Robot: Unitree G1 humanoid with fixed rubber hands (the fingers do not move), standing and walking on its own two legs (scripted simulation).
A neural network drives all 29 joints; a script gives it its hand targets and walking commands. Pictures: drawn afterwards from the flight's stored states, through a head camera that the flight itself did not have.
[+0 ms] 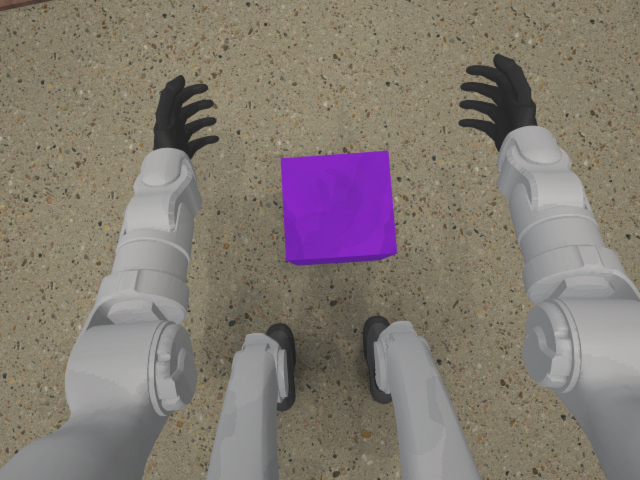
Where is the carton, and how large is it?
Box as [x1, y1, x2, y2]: [281, 151, 396, 265]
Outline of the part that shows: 387,151 281,158 286,260 297,265 374,260 381,259 396,253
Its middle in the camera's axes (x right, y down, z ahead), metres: +0.04 -0.05 +0.86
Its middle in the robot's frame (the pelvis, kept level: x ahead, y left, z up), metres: +0.48 -0.03 -0.51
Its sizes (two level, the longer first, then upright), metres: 0.210 0.200 0.250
